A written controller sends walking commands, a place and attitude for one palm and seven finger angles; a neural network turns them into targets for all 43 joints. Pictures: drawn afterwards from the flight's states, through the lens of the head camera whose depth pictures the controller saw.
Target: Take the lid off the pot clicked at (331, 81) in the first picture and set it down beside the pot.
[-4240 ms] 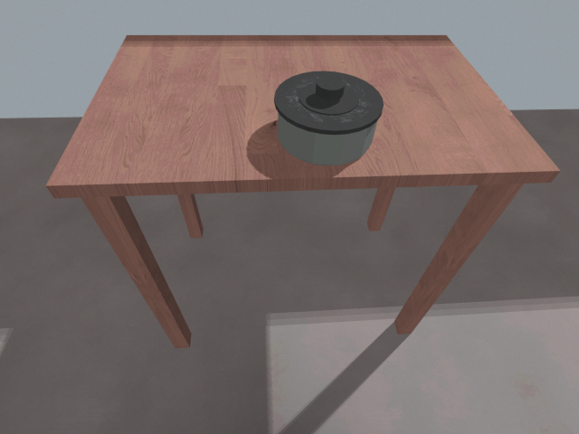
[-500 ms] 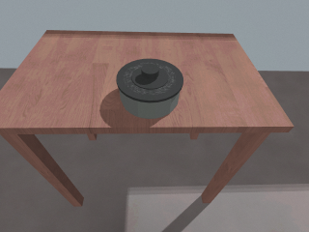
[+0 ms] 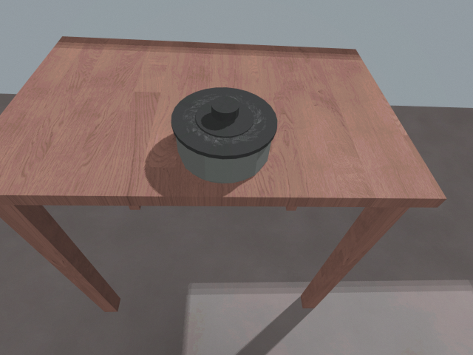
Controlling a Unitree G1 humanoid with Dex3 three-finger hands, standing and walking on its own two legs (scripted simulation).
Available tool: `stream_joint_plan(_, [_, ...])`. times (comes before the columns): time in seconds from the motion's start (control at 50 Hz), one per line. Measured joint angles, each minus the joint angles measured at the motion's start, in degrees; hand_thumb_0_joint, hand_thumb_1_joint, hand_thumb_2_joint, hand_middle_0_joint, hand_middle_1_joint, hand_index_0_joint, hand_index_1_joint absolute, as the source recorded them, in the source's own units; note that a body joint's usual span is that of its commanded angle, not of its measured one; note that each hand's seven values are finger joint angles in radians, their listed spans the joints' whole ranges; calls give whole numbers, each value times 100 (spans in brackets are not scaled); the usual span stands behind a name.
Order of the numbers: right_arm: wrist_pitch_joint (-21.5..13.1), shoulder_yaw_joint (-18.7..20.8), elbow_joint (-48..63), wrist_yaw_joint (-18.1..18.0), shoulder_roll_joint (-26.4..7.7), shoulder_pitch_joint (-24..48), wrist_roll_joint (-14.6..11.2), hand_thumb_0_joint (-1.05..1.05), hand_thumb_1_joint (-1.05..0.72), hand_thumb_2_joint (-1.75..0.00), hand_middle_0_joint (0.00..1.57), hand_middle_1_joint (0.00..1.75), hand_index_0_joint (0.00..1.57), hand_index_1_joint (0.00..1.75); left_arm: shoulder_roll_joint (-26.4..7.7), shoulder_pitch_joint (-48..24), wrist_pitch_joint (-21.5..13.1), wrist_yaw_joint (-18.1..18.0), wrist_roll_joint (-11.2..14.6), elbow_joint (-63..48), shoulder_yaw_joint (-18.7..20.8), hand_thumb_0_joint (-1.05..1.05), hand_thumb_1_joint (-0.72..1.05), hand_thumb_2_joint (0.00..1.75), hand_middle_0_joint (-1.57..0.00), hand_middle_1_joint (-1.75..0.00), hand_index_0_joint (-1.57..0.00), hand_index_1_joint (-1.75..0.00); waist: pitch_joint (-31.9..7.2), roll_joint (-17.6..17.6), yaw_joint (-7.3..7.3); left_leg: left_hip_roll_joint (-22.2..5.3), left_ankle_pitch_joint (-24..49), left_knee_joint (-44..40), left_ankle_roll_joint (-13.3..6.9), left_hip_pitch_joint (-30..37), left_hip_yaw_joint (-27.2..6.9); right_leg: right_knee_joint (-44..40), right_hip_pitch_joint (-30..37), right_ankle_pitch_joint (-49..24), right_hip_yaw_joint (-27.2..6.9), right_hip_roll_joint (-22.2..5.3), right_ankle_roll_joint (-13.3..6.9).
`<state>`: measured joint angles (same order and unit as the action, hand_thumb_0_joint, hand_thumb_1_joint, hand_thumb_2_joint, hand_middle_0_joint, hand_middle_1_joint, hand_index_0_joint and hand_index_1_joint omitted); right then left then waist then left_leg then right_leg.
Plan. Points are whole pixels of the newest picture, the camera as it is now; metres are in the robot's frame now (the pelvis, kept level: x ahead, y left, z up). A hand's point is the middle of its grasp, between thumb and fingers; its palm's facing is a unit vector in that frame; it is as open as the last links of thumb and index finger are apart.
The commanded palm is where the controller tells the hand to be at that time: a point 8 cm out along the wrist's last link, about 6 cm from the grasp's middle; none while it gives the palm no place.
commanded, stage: look again from close up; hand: left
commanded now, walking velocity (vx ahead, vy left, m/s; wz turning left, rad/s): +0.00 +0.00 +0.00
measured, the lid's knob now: (225, 108) +0.49 +0.06 +0.16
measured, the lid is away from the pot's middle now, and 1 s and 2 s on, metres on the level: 0.00 0.00 0.00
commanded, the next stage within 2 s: lift the closed hand beside the body in 0.06 s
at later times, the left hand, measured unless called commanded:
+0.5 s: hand out of the picture +0.11 +0.20 -0.01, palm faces +0.20 -0.93 -0.30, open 5.2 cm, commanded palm +0.06 +0.25 +0.03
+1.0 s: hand out of the picture +0.10 +0.24 +0.10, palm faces +0.30 -0.86 -0.41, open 3.1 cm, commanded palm +0.04 +0.27 +0.14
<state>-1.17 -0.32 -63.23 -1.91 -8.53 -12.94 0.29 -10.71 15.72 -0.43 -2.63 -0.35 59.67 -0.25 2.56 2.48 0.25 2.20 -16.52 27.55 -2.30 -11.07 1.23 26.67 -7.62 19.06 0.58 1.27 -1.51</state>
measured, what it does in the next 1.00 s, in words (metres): stands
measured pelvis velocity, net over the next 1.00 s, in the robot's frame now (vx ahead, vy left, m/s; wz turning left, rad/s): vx -0.05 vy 0.00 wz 0.01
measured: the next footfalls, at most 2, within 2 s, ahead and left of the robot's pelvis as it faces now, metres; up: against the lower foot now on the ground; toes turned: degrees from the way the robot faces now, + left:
none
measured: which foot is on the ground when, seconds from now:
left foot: down 0.00-1.00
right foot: down 0.00-1.00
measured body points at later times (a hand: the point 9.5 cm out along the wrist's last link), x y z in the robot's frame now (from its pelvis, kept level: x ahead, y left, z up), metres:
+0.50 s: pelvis -0.03 -0.01 +0.01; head -0.03 -0.02 +0.46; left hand +0.09 +0.25 +0.01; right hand +0.16 -0.24 -0.07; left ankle -0.02 +0.09 -0.74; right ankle -0.05 -0.10 -0.74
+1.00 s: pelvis -0.05 +0.00 +0.01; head -0.05 +0.00 +0.46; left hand +0.08 +0.28 +0.13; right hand +0.14 -0.22 -0.07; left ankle -0.02 +0.09 -0.74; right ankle -0.05 -0.10 -0.74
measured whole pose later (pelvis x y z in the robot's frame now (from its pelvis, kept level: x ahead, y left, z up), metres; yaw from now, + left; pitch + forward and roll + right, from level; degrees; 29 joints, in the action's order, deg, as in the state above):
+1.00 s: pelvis -0.05 +0.00 +0.01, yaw +1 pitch -5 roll -1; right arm -6.1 -0.9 -35.4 -0.6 -12.9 -11.6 1.1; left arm -18.8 39.5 -6.8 -4.9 3.0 -23.5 12.6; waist 3.2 -2.5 2.8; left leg 1.1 -9.4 20.5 -2.4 -6.4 0.1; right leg 14.7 -0.5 9.6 1.6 2.4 -1.4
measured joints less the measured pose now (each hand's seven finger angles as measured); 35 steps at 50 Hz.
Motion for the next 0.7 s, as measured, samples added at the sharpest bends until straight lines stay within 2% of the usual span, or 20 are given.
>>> stream_joint_plan(0.18, [12, 5, -17, -9, 30, -14, 29, 0, -93, -89, 20, 30, 20, 30, 17, 33, -15, -20, 1, 20, -35, 1, 91, 90, -20, -30, -20, -30, 42, 41, 4, 14, 57, -81, 4, 51, -24, -55, 46, -39, 24, -11, -11])
stream_joint_plan(0.22, [-232, -35, 360, 58, -34, -198, -77, 1, -93, -89, 20, 30, 20, 30, -8, 426, 278, -193, 437, -1413, -48, 1, 91, 90, -20, -31, -20, -31, 110, 26, -2, 46, 104, -106, -5, 48, -98, -82, 75, -47, 101, -39, -12])
stream_joint_plan(0.26, [-695, -32, 670, 61, -138, -311, -145, 1, -93, -89, 21, 30, 20, 30, -33, 759, 293, -478, 577, -2970, -70, 2, 92, 90, -22, -33, -22, -33, 153, -44, 18, 76, 199, -241, 11, 145, -142, -209, 181, -121, 142, -67, 1])
stream_joint_plan(0.32, [-938, 79, 1014, 210, -325, -203, -145, 1, -92, -89, 20, 30, 20, 30, 39, 877, 206, -692, 413, -4345, 80, 2, 92, 90, -28, -39, -28, -39, -6, -238, -83, 128, 394, -497, -3, 241, -207, -428, 283, -263, 205, -114, 14])
stream_joint_plan(0.36, [-838, 184, 1335, 335, -392, -9, -127, 1, -92, -89, 20, 30, 20, 30, 71, 845, 85, -636, 271, -4752, 229, 1, 92, 90, -33, -45, -33, -45, -124, -360, -151, 128, 485, -567, -15, 199, -216, -479, 232, -343, 216, -115, 22])
stream_joint_plan(0.42, [-564, 296, 1874, 418, -360, 351, -137, 1, -91, -89, 20, 30, 20, 30, 39, 1113, -107, -409, 247, -5173, 435, 1, 92, 90, -43, -56, -43, -56, -213, -441, -181, 55, 555, -586, 5, 118, -137, -491, 113, -451, 138, -51, 9])
stream_joint_plan(0.46, [-490, 296, 2280, 419, -341, 473, -134, 1, -91, -89, 20, 30, 20, 30, -55, 1455, -160, -265, 257, -5549, 441, 1, 91, 90, -50, -64, -50, -64, -207, -438, -127, -1, 566, -540, 25, 62, -103, -477, 59, -498, 104, 3, -14])
stream_joint_plan(0.52, [-500, 220, 2775, 335, -417, 520, -75, 1, -91, -89, 20, 30, 20, 30, -275, 1815, -231, -191, 237, -6136, 422, 1, 91, 90, -63, -77, -62, -77, -137, -433, 38, -67, 586, -462, 53, 4, -152, -549, 82, -583, 153, 73, -47])
stream_joint_plan(0.62, [-480, 81, 3072, 194, -570, 596, 6, 1, -91, -89, 20, 30, 20, 30, -449, 1839, -335, -268, 275, -6606, 630, 1, 90, 90, -84, -100, -84, -100, 29, -450, 265, -124, 667, -437, 78, 8, -277, -769, 227, -758, 273, 144, -83])
stream_joint_plan(0.7, [-489, -5, 3079, 133, -555, 495, 44, 1, -91, -89, 20, 30, 20, 30, -468, 1995, -337, -281, 298, -7089, 675, 2, 90, 90, -101, -119, -101, -119, 10, -452, 340, -135, 715, -534, 77, 129, -278, -953, 386, -856, 267, 158, -81])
